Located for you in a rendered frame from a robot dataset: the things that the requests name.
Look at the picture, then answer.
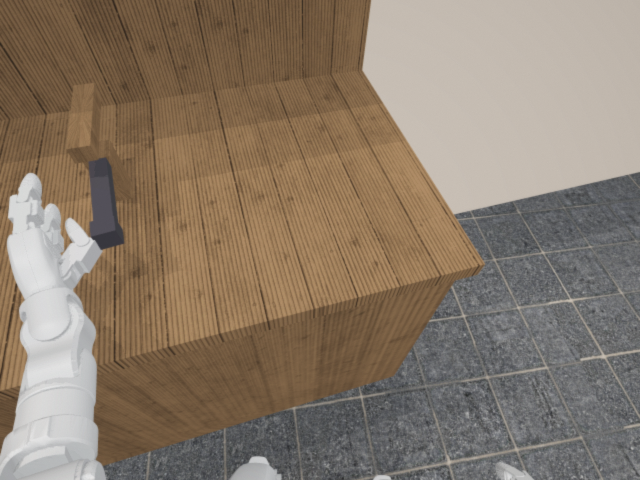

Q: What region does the counter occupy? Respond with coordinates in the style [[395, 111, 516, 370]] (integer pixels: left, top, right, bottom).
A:
[[0, 0, 485, 466]]

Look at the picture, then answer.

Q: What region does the left robot shin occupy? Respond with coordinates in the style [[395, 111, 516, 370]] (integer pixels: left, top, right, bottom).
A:
[[249, 456, 270, 466]]

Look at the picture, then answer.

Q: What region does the robot left forearm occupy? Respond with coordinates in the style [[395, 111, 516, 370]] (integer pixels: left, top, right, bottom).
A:
[[0, 287, 98, 480]]

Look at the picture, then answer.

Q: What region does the tap lever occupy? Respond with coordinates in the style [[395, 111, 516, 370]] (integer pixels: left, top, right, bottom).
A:
[[89, 157, 124, 250]]

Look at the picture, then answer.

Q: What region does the robot left upper arm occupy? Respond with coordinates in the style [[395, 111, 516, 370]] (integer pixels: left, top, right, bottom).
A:
[[16, 459, 106, 480]]

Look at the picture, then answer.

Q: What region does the left robot hand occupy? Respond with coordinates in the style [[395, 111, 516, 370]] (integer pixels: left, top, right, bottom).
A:
[[7, 173, 103, 300]]

